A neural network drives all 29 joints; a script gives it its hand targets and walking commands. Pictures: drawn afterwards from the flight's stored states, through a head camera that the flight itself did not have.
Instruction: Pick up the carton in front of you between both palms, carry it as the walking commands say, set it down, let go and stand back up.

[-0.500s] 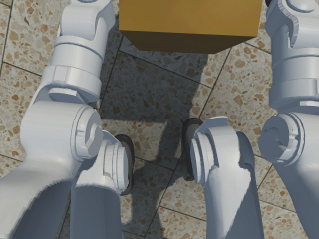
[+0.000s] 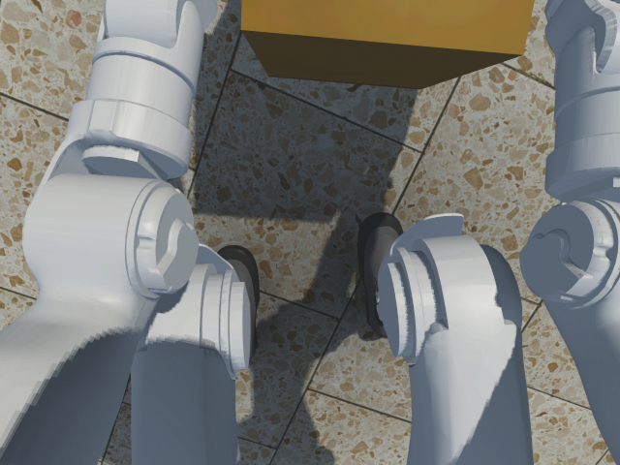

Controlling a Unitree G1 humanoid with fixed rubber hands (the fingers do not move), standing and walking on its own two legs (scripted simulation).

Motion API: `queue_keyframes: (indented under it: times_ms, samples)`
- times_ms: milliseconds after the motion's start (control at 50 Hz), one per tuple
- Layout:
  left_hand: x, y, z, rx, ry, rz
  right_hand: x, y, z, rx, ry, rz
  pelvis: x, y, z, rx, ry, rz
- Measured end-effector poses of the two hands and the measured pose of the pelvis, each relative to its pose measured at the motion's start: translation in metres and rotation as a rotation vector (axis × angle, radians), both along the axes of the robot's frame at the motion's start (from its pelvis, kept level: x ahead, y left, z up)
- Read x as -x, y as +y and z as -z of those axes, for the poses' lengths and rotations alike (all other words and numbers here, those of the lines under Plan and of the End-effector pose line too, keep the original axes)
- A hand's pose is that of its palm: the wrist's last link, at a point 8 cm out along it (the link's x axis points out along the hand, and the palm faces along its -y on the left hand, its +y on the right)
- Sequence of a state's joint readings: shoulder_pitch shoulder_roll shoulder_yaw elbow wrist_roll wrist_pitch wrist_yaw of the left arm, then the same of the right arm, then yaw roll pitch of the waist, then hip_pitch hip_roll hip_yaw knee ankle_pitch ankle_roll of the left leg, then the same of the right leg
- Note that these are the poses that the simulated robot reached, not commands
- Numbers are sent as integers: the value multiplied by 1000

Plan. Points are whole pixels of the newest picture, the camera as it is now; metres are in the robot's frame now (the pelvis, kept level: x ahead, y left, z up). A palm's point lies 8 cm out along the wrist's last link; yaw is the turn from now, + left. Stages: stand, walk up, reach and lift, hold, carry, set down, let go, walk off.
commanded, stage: set down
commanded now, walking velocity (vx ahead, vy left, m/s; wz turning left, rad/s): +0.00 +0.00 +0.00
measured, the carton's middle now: out of the picture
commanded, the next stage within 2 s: let go in 1.64 s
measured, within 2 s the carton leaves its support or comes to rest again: neither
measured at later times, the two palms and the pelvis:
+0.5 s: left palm out of the picture +0.59 +0.07 -0.19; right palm out of the picture +0.52 -0.29 -0.19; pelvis +0.01 +0.00 +0.00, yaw +0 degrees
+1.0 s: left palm out of the picture +0.61 +0.06 -0.04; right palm out of the picture +0.53 -0.31 -0.04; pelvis +0.01 +0.00 +0.07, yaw -1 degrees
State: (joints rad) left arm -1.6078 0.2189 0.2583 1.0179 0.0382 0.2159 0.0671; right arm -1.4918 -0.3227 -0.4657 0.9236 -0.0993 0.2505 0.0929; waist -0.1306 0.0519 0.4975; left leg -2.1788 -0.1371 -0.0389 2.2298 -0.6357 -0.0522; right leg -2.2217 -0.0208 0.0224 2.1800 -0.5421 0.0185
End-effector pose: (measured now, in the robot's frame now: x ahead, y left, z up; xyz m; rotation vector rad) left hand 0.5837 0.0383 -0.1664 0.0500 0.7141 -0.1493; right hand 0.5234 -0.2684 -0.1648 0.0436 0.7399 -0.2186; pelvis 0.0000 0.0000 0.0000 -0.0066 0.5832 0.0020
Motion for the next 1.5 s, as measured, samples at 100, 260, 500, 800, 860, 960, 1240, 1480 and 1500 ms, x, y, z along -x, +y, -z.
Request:
queue_keyframes:
  times_ms: [100,260,500,800,860,960,1240,1480,1500]
  samples:
    - [0,1,2,13,-9,10,1,-1,1,-11,-6,-5,1,2,2,3,-21,1]
    - [-1,2,3,15,-11,26,1,-1,2,-20,-8,-7,-2,4,5,3,-31,4]
    - [-5,32,26,-96,13,-22,6,-18,26,58,45,82,-11,0,2,-2,0,10]
    - [-28,20,-50,-96,-119,-30,-16,-34,-47,58,-109,111,-9,-4,-15,-17,36,28]
    - [-28,18,-78,-105,-108,-43,-14,-36,-75,55,-108,112,-7,-3,-31,-25,57,35]
    - [-29,21,-117,-111,-79,-58,-11,-37,-115,52,-97,110,-6,-4,-60,-34,112,43]
    - [-34,31,-186,-108,-100,-66,-15,-40,-187,70,-104,104,-15,-6,-123,-35,208,45]
    - [-34,33,-263,-107,-99,-59,-13,-46,-265,65,-107,100,-29,-6,-190,-33,239,50]
    - [-34,33,-270,-107,-99,-58,-12,-46,-272,64,-107,99,-30,-6,-195,-33,240,51]
